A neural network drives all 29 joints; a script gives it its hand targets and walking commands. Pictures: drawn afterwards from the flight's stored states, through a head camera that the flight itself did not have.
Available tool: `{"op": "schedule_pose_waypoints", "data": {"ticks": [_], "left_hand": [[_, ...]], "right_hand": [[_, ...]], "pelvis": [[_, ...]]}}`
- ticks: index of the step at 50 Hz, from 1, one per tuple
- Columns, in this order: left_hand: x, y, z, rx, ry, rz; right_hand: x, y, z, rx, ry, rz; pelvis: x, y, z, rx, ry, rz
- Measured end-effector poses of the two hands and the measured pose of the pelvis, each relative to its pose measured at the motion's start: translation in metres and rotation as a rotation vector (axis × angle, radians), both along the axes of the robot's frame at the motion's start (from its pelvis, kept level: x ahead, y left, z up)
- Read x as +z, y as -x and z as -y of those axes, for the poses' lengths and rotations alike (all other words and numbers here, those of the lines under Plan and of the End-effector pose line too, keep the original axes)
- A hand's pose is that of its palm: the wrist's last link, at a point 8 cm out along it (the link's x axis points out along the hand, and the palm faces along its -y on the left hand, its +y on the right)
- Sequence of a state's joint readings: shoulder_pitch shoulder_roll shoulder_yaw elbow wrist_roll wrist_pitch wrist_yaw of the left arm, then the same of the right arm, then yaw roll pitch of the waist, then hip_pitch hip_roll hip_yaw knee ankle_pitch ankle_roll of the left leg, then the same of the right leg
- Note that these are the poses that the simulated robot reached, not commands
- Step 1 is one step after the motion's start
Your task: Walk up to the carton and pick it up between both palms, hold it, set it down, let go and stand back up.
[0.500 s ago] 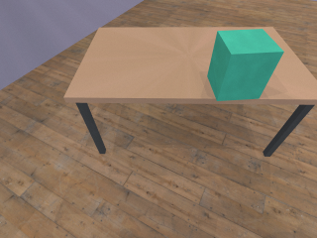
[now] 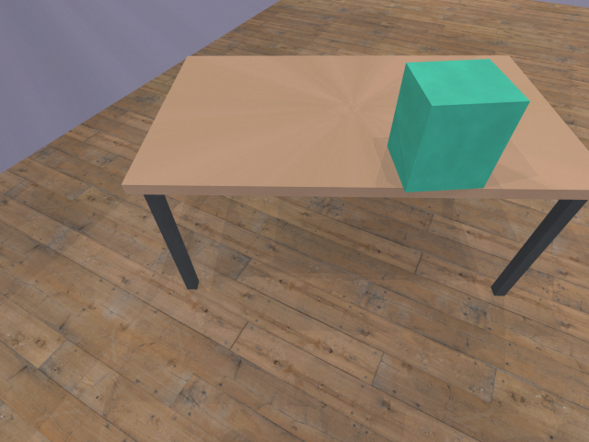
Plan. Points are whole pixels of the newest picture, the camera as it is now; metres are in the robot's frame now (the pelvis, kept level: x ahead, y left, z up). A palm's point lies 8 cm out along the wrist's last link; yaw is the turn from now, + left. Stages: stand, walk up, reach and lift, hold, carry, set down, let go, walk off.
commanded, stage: stand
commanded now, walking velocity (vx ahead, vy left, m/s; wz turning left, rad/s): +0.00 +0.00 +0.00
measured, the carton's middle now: (446, 127) +0.83 -0.37 -0.05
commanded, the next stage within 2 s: walk up in 0.50 s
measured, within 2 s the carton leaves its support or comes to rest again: neither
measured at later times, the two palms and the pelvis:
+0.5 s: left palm out of the picture -0.03 +0.20 -0.15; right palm out of the picture -0.03 -0.20 -0.15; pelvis +0.01 +0.00 +0.00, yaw +0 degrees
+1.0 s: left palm out of the picture +0.10 +0.20 -0.15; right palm out of the picture -0.09 -0.29 -0.13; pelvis +0.05 -0.07 -0.01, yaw -3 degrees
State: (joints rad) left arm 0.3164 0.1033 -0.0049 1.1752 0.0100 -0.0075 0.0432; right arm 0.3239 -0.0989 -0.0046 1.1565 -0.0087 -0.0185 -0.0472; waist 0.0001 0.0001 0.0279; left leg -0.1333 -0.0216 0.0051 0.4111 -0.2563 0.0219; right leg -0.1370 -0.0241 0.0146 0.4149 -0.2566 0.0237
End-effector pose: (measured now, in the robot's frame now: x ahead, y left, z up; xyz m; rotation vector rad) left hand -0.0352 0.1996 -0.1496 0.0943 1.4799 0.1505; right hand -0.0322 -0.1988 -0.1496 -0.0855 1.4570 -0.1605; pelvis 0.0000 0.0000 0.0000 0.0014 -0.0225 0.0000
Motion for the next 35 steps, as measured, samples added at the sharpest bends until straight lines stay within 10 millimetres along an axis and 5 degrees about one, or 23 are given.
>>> {"op": "schedule_pose_waypoints", "data": {"ticks": [12,35], "left_hand": [[-0.001,-0.003,0.008,-0.002,0.018,-0.013],[0.000,-0.015,0.002,-0.008,-0.008,0.010]], "right_hand": [[0.003,0.012,0.001,-0.012,-0.001,-0.052],[0.001,-0.006,0.006,-0.010,0.008,-0.012]], "pelvis": [[0.000,-0.003,0.002,-0.001,-0.001,-0.008],[0.000,-0.008,0.003,-0.003,-0.001,-0.001]]}}
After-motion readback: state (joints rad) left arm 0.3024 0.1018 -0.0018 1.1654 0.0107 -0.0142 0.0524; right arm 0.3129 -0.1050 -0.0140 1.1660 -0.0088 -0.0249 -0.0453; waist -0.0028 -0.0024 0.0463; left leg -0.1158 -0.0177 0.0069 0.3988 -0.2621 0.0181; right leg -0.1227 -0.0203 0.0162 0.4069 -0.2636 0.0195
